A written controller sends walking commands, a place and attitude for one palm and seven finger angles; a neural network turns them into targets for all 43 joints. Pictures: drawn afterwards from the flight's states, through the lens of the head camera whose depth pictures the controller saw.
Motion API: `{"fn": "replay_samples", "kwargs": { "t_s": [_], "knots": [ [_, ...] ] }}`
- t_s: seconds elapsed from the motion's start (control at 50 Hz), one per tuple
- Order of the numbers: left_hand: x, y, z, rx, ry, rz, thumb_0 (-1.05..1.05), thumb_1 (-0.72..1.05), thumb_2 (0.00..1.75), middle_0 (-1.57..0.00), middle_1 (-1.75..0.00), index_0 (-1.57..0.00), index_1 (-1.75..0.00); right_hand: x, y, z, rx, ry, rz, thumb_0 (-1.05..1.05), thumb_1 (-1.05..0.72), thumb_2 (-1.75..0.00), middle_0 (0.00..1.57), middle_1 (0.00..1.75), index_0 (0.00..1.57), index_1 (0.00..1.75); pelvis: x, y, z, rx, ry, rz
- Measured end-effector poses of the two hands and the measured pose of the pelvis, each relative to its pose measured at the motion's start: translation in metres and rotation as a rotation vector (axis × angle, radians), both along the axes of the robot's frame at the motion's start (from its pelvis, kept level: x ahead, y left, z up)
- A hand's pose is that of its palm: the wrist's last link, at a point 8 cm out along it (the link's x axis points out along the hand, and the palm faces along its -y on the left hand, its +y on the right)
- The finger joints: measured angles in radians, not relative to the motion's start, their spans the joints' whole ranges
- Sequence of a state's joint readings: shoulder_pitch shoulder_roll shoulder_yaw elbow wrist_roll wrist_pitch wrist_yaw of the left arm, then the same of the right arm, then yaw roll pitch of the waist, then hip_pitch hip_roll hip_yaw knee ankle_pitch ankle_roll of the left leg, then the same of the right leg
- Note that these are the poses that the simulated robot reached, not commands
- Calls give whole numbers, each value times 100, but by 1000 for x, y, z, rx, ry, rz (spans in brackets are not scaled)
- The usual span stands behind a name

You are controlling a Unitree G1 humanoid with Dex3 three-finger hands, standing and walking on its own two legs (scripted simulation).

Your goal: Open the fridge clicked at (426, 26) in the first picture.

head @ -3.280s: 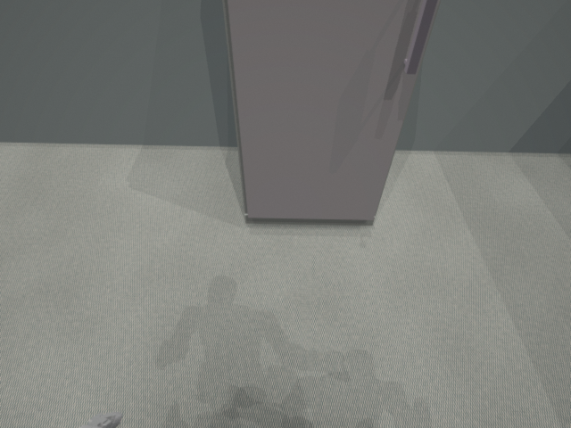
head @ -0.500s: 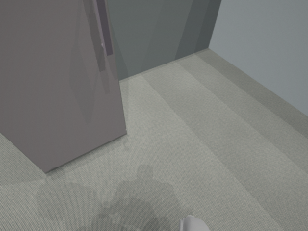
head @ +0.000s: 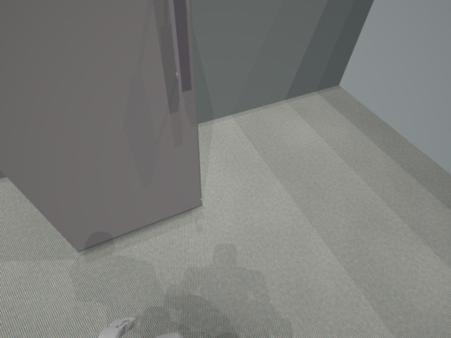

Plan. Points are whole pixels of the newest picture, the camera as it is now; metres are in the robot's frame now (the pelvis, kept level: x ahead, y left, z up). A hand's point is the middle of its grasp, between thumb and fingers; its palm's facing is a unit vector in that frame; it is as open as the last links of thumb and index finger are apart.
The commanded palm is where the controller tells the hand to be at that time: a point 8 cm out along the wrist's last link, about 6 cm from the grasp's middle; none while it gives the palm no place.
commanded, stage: turn to face it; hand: right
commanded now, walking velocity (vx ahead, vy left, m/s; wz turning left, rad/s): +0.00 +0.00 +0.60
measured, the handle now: (176, 23) +0.73 +0.13 +0.20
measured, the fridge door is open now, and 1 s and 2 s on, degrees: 0 0 0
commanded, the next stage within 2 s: take the last steps up to it in 0.62 s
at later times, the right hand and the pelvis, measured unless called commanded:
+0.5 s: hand out of the picture +0.14 -0.19 -0.16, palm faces -0.18 +0.96 -0.21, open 7.4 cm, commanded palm none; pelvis +0.01 -0.01 +0.00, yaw +15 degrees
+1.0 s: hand (293, 318) +0.19 -0.14 -0.15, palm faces -0.43 +0.88 -0.17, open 7.4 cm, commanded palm none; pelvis +0.03 -0.02 +0.01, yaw +24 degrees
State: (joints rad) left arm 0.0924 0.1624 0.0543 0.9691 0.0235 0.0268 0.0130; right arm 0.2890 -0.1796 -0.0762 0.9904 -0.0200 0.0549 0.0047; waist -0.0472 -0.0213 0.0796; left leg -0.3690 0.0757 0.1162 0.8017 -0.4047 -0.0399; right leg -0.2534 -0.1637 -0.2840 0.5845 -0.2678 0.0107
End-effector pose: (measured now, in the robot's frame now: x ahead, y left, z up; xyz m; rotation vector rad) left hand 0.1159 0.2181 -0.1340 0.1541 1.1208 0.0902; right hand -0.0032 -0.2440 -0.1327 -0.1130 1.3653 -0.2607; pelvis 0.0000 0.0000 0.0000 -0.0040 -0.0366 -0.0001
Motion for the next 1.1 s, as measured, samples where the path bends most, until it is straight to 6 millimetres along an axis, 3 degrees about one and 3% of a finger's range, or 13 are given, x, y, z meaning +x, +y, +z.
{"fn": "replay_samples", "kwargs": {
  "t_s": [0.08,0.14,0.3,0.42,0.54,0.66,0.76,0.86,1.02,1.1],
  "knots": [
    [-22,44,-19,26,40,76,-1,91,89,-20,-30,-20,-30,35,3,1,-67,-81,73,1,-91,-90,20,30,20,30,2,16,-14,-13,4,41],
    [-40,64,-14,51,84,119,0,91,89,-20,-30,-20,-30,51,8,11,-80,-107,107,1,-91,-90,20,30,20,30,2,20,-7,-12,12,69],
    [-75,82,12,99,104,223,1,91,89,-19,-29,-19,-30,97,19,20,-44,-120,243,1,-90,-90,20,30,20,30,8,22,9,-17,47,161],
    [-89,63,17,118,115,273,1,91,89,-19,-29,-19,-30,127,14,12,-5,-142,311,1,-90,-90,20,30,21,30,12,5,8,3,54,218],
    [-99,22,22,131,81,325,1,91,89,-19,-30,-19,-30,152,-6,-8,38,-141,359,1,-90,-90,20,30,21,30,15,-24,2,16,48,274],
    [-125,-19,32,103,136,382,1,90,89,-20,-30,-20,-30,171,-18,-1,55,-117,425,1,-91,-90,20,30,20,30,21,-40,14,34,52,332],
    [-147,-38,30,80,182,438,1,91,89,-20,-30,-20,-30,178,-19,1,53,-94,463,1,-91,-90,20,30,20,30,24,-47,17,36,55,368],
    [-178,-49,23,45,224,509,1,91,89,-20,-30,-20,-30,186,0,2,64,-72,531,1,-91,-90,19,30,20,30,26,-44,16,32,47,402],
    [-240,-53,-3,-47,360,595,1,91,89,-20,-30,-20,-30,210,62,6,88,-172,610,1,-91,-90,20,30,20,30,31,-16,4,3,31,423],
    [-238,-43,-6,-78,410,573,1,91,89,-20,-30,-20,-30,203,71,10,83,-213,541,0,-92,-90,20,30,20,30,41,-2,6,17,18,408]
  ]
}}
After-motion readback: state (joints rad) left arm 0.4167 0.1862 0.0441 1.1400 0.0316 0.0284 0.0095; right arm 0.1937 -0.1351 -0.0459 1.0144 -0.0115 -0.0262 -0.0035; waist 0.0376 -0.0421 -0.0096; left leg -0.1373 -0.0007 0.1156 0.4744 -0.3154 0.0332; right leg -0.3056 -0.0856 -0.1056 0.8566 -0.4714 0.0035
